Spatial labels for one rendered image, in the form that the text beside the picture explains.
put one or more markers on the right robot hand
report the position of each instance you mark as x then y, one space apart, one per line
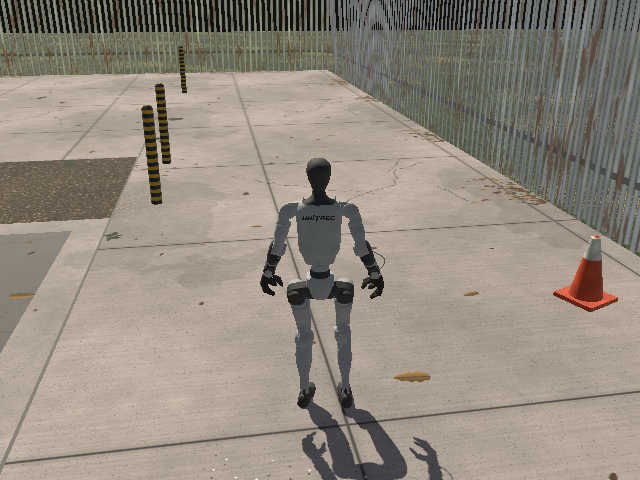
379 283

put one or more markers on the right robot thigh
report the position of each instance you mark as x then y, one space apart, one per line
343 300

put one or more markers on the robot head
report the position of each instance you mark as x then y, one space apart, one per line
318 171

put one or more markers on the robot left forearm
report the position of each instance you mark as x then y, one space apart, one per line
271 263

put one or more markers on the right robot upper arm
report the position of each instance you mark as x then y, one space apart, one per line
351 211

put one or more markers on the left robot upper arm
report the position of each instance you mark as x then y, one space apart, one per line
287 211

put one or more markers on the left robot hand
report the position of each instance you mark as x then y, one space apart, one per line
272 281

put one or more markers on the robot right forearm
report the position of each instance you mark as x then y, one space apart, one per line
370 263

